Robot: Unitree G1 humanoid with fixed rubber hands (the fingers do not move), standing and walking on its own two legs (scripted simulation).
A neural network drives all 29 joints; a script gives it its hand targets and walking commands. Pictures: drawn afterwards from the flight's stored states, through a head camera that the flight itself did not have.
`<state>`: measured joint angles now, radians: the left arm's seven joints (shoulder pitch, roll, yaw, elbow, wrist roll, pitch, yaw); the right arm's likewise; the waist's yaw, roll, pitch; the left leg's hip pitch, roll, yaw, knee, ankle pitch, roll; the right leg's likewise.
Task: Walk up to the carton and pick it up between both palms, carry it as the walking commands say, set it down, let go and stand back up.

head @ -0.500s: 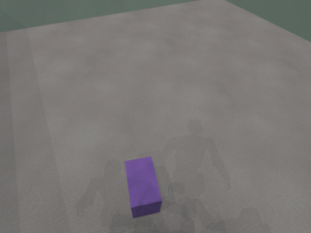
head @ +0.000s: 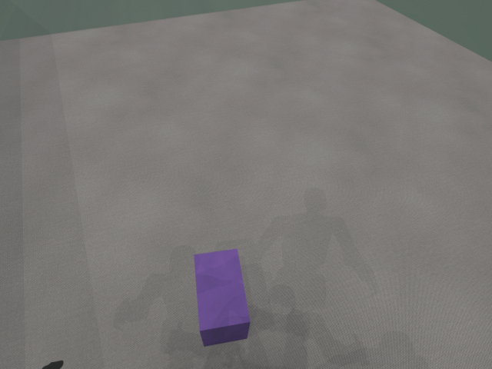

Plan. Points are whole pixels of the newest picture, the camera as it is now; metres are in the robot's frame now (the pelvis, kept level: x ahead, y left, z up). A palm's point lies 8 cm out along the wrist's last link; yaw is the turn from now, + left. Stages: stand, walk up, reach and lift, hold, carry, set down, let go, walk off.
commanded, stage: walk up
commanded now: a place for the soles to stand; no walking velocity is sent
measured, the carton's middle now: (220, 297) +0.47 +0.07 -0.66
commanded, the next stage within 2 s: none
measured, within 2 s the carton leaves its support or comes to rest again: neither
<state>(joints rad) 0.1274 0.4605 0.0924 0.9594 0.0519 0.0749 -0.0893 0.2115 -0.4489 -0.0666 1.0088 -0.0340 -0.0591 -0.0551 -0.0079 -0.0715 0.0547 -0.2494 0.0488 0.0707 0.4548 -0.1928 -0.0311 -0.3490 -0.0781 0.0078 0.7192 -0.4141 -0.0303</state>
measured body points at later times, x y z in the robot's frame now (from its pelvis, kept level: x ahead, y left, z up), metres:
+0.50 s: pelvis +0.06 -0.05 +0.00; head +0.09 -0.04 +0.44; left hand +0.11 +0.26 -0.13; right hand +0.21 -0.34 -0.11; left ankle +0.04 +0.06 -0.73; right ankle +0.03 -0.15 -0.73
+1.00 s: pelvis +0.03 -0.03 +0.00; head +0.05 -0.01 +0.45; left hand +0.08 +0.30 -0.12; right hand +0.20 -0.32 -0.10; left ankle +0.04 +0.05 -0.73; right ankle +0.03 -0.15 -0.73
